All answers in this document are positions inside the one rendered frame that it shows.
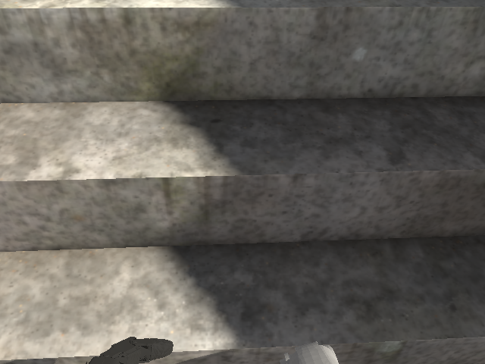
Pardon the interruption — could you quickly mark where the right robot thigh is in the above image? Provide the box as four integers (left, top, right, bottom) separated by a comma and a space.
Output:
280, 341, 338, 364

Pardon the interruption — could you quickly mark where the left robot hand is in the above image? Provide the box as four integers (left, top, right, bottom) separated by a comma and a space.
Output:
86, 337, 174, 364

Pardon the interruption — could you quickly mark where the right robot shin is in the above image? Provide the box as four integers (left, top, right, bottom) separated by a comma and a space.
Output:
323, 345, 339, 364

